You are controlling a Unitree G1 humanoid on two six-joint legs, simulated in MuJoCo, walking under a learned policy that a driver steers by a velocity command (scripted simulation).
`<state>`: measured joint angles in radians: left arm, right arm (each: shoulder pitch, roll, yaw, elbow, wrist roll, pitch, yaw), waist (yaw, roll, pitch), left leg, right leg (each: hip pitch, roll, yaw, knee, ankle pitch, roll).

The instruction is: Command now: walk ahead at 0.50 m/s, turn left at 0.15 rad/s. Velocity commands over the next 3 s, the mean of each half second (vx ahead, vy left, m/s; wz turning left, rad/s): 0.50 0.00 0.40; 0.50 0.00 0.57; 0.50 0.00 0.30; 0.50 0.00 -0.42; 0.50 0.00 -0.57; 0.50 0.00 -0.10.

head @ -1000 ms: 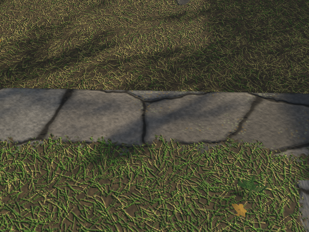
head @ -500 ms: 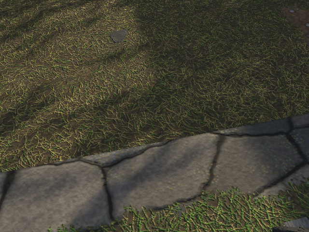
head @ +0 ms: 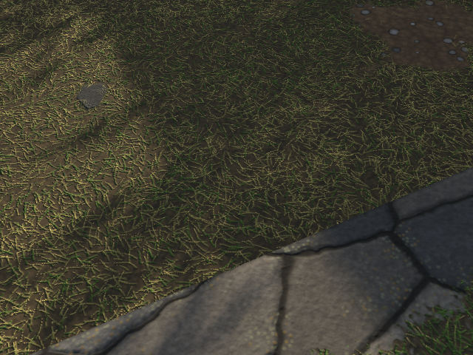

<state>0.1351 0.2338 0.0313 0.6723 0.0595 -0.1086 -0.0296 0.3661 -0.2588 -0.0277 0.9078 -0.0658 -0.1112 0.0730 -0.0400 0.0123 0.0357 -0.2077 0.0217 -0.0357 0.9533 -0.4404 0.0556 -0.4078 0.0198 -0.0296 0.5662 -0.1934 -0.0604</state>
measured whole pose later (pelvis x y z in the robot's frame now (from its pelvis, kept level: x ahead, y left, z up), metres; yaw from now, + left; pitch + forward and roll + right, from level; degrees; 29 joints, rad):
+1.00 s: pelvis +0.56 +0.14 -0.02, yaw +34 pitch +2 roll -3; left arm 0.42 0.23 -0.03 0.87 0.06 -0.10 0.00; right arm 0.19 -0.29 -0.04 0.76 -0.11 -0.09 0.06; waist 0.05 0.05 -0.05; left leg -0.74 0.00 -0.07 1.37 -0.32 0.01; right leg -0.32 0.00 -0.10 0.72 -0.44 -0.02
